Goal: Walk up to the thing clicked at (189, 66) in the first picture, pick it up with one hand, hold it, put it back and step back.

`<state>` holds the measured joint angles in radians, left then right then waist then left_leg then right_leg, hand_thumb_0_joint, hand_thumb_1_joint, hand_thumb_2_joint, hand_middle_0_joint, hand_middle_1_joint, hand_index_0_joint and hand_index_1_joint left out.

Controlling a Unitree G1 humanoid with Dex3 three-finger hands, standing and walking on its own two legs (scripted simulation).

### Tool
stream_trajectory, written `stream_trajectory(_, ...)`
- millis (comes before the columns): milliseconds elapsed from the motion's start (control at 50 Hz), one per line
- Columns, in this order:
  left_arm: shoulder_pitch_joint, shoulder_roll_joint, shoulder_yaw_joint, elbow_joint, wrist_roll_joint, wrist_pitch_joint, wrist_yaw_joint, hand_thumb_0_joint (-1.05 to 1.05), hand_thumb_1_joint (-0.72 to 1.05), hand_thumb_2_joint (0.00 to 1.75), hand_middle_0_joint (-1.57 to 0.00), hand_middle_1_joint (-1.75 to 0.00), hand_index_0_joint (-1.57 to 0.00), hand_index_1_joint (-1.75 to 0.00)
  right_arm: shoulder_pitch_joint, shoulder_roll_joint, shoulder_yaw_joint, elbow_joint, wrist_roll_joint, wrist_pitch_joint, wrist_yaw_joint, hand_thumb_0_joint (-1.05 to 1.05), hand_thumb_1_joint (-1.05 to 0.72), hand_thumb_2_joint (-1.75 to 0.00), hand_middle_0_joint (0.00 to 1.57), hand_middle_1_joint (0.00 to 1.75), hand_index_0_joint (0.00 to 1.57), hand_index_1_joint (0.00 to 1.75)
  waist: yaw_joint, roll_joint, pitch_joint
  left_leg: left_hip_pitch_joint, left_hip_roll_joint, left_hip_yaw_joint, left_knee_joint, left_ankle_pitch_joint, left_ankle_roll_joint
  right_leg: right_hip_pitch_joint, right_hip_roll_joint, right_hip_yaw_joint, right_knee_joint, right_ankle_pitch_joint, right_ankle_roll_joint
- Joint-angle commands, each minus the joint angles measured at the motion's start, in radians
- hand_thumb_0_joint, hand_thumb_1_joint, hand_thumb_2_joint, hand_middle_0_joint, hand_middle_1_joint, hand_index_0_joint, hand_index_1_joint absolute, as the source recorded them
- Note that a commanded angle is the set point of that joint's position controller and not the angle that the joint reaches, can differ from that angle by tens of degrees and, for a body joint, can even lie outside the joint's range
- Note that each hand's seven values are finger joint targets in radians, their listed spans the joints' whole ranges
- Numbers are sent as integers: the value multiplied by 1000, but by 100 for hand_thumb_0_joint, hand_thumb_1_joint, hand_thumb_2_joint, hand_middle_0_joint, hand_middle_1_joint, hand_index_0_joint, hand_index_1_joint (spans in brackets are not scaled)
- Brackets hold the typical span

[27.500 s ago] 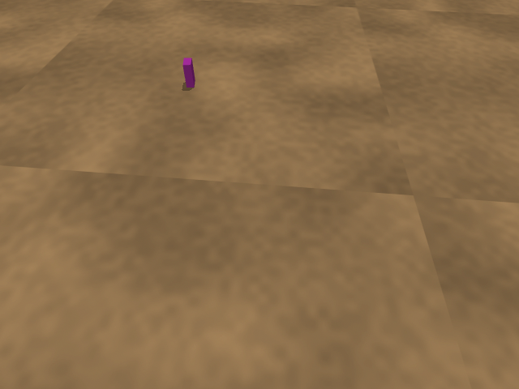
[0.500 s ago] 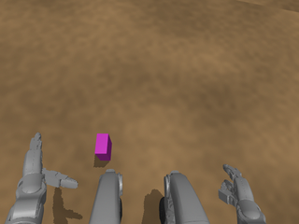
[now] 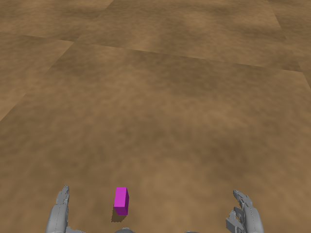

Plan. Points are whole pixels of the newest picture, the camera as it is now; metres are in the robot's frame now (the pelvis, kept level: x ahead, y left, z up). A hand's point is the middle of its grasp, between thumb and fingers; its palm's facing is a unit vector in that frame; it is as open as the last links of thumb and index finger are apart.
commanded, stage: home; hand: left
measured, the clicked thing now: (122, 201) +0.38 +0.17 -0.63
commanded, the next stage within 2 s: stand in 1.68 s
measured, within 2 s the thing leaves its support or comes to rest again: neither
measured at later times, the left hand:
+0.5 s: hand (88, 226) +0.16 +0.17 -0.05, palm faces +0.11 -0.95 -0.28, open 17.7 cm
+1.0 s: hand (88, 229) +0.15 +0.17 -0.05, palm faces +0.11 -0.95 -0.27, open 17.5 cm
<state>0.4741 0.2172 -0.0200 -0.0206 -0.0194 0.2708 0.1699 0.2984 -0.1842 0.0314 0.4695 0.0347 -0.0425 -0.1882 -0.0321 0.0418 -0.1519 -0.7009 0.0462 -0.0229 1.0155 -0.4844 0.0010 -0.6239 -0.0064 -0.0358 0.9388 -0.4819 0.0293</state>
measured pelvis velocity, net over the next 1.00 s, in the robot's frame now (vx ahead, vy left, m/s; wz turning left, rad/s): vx -0.01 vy -0.02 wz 0.01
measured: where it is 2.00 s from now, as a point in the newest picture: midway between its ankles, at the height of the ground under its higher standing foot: outside the picture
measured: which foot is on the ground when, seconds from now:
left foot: down 0.00-1.00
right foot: down 0.00-1.00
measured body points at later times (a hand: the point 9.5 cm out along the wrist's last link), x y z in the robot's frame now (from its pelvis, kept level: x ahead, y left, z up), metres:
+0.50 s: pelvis +0.00 -0.02 +0.01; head +0.01 -0.01 +0.46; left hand +0.15 +0.22 -0.03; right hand +0.16 -0.25 -0.06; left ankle +0.01 +0.11 -0.68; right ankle -0.01 -0.14 -0.68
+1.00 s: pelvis -0.01 -0.02 +0.01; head +0.00 -0.01 +0.46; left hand +0.14 +0.22 -0.03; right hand +0.15 -0.25 -0.06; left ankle +0.01 +0.11 -0.68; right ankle -0.01 -0.14 -0.68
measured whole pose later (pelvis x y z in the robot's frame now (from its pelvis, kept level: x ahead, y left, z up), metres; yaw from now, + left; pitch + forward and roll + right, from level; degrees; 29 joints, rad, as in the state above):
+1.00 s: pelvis -0.01 -0.02 +0.01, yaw +1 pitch +7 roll -2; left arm 0.46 0.21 -0.01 0.01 -0.01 0.26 0.13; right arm 0.28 -0.20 0.03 0.50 0.02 -0.12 -0.18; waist -0.02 0.03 -0.10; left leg -0.63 0.05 -0.03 0.95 -0.44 -0.02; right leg -0.56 0.00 -0.05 0.90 -0.46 0.01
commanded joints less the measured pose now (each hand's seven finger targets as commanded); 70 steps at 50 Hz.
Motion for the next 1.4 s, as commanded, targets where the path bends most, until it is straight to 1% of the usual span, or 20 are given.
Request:
stream_trajectory(0, -19, 90, 51, -204, 9, -44, 0, 0, -61, 0, -4, -3, -4, -3, -80, -132, -49, -161, -11, -74, -10, 0, -90, -90, 20, 30, 20, 30, -2, 7, -34, 139, -15, -18, -219, 195, -5, 30, 42, -50, -145, 168, -41)
stream_trajectory(180, -81, 120, 73, -242, 13, -58, -14, 0, -61, 0, -4, -4, -4, -4, -80, -135, -47, -150, -20, -103, -5, 0, -90, -90, 20, 30, 20, 30, 3, 43, -67, 177, -30, 1, -222, 204, -6, 65, 34, -34, -168, 179, -41)
stream_trajectory(220, -8, 66, 32, -141, 17, -48, -19, 0, -61, 0, -4, -4, -4, -4, -80, -131, -44, -143, -23, -108, -5, 0, -90, -90, 20, 30, 20, 30, -9, 10, -43, 184, -25, -4, -226, 209, -6, 62, 39, -40, -167, 180, -40)
stream_trajectory(280, -60, 119, 76, -217, 13, -55, -15, 0, -61, 2, -5, -4, -5, -4, -82, -136, -46, -142, -20, -111, -5, 0, -90, -90, 20, 30, 20, 30, 7, 15, -62, 178, -32, 3, -218, 224, -3, 80, 33, -34, -177, 200, -38)
stream_trajectory(340, -8, 76, 50, -149, 11, -49, -21, 0, -61, 1, -4, -4, -4, -4, -81, -131, -43, -134, -22, -114, -4, 0, -90, -90, 20, 30, 20, 30, 1, 0, -45, 171, -33, 8, -208, 244, -2, 80, 33, -31, -180, 224, -34)
stream_trajectory(380, -55, 118, 79, -209, 11, -56, -18, 0, -59, 3, -5, -5, -5, -5, -80, -134, -46, -136, -21, -114, -8, 0, -90, -90, 20, 30, 20, 30, 7, -2, -67, 174, -37, 16, -198, 250, 3, 91, 27, -23, -189, 241, -30)
stream_trajectory(420, 3, 89, 66, -141, 11, -50, -23, 0, -60, 3, -5, -5, -5, -5, -87, -132, -44, -136, -22, -115, -3, 0, -90, -90, 20, 30, 20, 30, 9, -21, -53, 164, -36, 13, -202, 237, 4, 94, 29, -25, -189, 225, -30)
stream_trajectory(520, -51, 113, 80, -193, 10, -60, -23, 0, -58, 4, -5, -5, -5, -5, -88, -134, -47, -135, -20, -117, -5, 0, -90, -90, 20, 30, 20, 30, 11, 5, -57, 170, -36, 18, -210, 209, 3, 84, 27, -19, -193, 197, -32)
stream_trajectory(580, -24, 79, 53, -152, 10, -57, -26, 0, -58, 4, -5, -5, -5, -5, -88, -132, -47, -133, -22, -121, -6, 0, -90, -90, 20, 30, 20, 30, 0, -29, -49, 165, -36, 18, -203, 216, 6, 82, 29, -23, -195, 211, -30)
stream_trajectory(660, -45, 115, 82, -191, 12, -62, -24, 0, -57, 4, -5, -5, -5, -5, -83, -135, -49, -129, -22, -121, -7, 0, -90, -90, 20, 30, 20, 30, 10, -9, -72, 177, -35, 21, -203, 231, 5, 95, 26, -17, -190, 223, -31)
stream_trajectory(700, -13, 71, 53, -134, 10, -55, -27, 0, -57, 4, -5, -5, -5, -5, -86, -134, -49, -133, -21, -125, -6, 0, -90, -90, 20, 30, 20, 30, 0, -26, -40, 168, -34, 23, -205, 222, 6, 80, 28, -17, -194, 218, -30)
stream_trajectory(760, -62, 121, 87, -195, 12, -63, -22, 0, -56, 5, -5, -5, -5, -5, -82, -133, -48, -122, -23, -125, -10, 0, -90, -90, 20, 30, 20, 30, 13, 1, -55, 172, -37, 21, -211, 213, 4, 91, 26, -20, -197, 203, -32)
stream_trajectory(800, -22, 75, 53, -139, 10, -55, -28, 0, -57, 4, -5, -5, -5, -5, -91, -132, -46, -128, -22, -129, -7, 0, -90, -90, 20, 30, 20, 30, 6, -14, -17, 161, -35, 23, -220, 183, 5, 67, 28, -21, -203, 172, -33)
stream_trajectory(880, -68, 113, 81, -185, 11, -63, -26, 0, -56, 5, -5, -5, -5, -5, -94, -134, -46, -122, -23, -133, -5, 0, -90, -90, 20, 30, 20, 30, 14, 10, -26, 163, -37, 19, -230, 153, 3, 74, 26, -21, -207, 136, -35)
stream_trajectory(940, -12, 65, 47, -134, 10, -59, -31, 0, -55, 5, -5, -5, -5, -5, -94, -130, -44, -128, -24, -135, -4, 0, -90, -90, 20, 30, 20, 30, 4, -17, -21, 161, -34, 18, -225, 167, 4, 70, 30, -24, -202, 154, -34)
stream_trajectory(1100, -66, 110, 77, -191, 11, -69, -26, 0, -57, 4, -5, -5, -5, -5, -90, -132, -45, -122, -24, -138, -7, 0, -90, -90, 20, 30, 20, 30, 10, -7, -38, 164, -37, 21, -216, 194, 6, 83, 26, -21, -201, 183, -32)
stream_trajectory(1140, -19, 69, 51, -112, 12, -62, -30, 0, -57, 4, -5, -5, -5, -5, -93, -131, -43, -123, -26, -138, -6, 0, -90, -90, 20, 30, 20, 30, 5, -16, -19, 158, -35, 18, -223, 181, 5, 72, 30, -24, -199, 169, -33)
stream_trajectory(1200, -63, 105, 74, -178, 15, -71, -27, 0, -57, 4, -5, -5, -5, -5, -91, -132, -46, -120, -26, -136, -10, 0, -90, -90, 20, 30, 20, 30, 7, 2, -52, 185, -33, 17, -228, 183, 3, 82, 30, -23, -200, 167, -35)
stream_trajectory(1240, -15, 64, 46, -118, 12, -63, -31, 0, -56, 5, -5, -5, -5, -5, -98, -129, -42, -120, -26, -142, -7, 0, -90, -90, 20, 30, 20, 30, 4, -22, -16, 164, -33, 16, -230, 168, 5, 74, 30, -25, -202, 155, -35)
stream_trajectory(1380, -41, 95, 70, -160, 16, -70, -25, 0, -56, 5, -5, -5, -5, -5, -86, -132, -46, -111, -28, -142, -9, 0, -90, -90, 20, 30, 20, 30, 12, 5, -49, 189, -28, 11, -233, 211, -1, 86, 34, -29, -186, 186, -40)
